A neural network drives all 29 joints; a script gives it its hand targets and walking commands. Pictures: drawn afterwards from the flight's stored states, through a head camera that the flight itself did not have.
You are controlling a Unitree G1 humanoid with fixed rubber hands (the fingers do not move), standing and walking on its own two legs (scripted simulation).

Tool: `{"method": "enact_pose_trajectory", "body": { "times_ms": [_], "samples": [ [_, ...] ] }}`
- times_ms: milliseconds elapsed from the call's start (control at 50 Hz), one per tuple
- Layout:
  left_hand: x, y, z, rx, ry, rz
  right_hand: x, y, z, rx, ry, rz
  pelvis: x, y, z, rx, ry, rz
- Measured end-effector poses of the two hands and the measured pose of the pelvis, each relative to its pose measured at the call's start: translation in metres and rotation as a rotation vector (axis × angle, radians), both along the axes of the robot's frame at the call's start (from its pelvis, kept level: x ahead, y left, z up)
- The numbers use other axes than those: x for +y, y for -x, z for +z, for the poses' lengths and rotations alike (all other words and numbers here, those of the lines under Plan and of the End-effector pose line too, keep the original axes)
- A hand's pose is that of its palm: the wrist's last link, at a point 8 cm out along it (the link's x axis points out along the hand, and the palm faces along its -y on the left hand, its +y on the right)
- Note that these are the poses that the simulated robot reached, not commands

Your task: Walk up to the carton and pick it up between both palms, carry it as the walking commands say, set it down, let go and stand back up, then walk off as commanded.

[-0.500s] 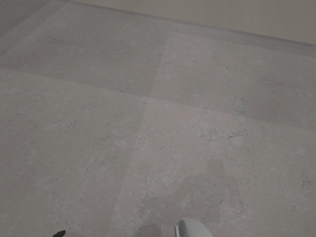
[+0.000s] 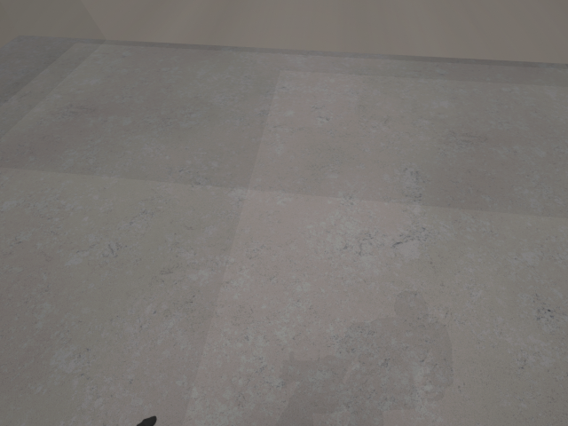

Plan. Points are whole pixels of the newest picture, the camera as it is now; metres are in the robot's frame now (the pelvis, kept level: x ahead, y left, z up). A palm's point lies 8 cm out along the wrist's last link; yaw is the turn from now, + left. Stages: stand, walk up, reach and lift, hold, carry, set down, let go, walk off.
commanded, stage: stand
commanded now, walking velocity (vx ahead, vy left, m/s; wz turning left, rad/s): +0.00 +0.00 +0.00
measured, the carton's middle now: out of the picture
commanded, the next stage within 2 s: none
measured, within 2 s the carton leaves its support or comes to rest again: neither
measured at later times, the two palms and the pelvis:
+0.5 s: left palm out of the picture -0.03 +0.22 -0.14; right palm out of the picture -0.01 -0.22 -0.14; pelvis +0.00 +0.00 +0.01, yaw -1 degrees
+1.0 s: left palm out of the picture -0.03 +0.21 -0.14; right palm out of the picture -0.04 -0.20 -0.14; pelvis +0.00 +0.01 +0.01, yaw +0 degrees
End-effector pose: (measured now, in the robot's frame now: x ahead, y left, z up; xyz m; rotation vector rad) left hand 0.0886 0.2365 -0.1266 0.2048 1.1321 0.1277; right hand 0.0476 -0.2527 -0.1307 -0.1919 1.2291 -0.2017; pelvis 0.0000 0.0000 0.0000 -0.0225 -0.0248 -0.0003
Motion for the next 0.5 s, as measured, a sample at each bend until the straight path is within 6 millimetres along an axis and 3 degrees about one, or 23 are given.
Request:
{"method": "enact_pose_trajectory", "body": {
  "times_ms": [100,280,380,500],
  "samples": [
    [-0.006,0.032,-0.008,0.081,0.039,0.037,0.011,0.008,0.009,0.007,-0.020,0.016,-0.002,0.000,0.007,-0.011,-0.014,-0.004],
    [-0.001,0.093,-0.010,0.235,0.020,0.081,0.021,0.025,0.001,0.058,-0.046,0.005,0.000,0.002,0.009,-0.014,-0.019,-0.008],
    [-0.004,0.111,-0.011,0.286,0.021,0.089,0.027,0.039,-0.003,0.099,-0.060,-0.005,0.001,0.003,0.009,-0.011,-0.020,-0.009],
    [-0.012,0.118,-0.013,0.311,0.036,0.087,0.034,0.055,-0.007,0.144,-0.074,-0.016,0.002,0.002,0.008,-0.006,-0.021,-0.010]
  ]
}}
